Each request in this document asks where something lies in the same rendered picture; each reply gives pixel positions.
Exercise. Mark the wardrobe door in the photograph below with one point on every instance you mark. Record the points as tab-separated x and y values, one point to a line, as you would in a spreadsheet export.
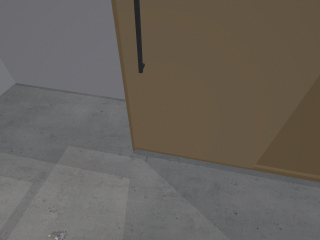
221	77
296	147

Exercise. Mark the handle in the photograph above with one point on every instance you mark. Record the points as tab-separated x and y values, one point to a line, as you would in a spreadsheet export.
141	65

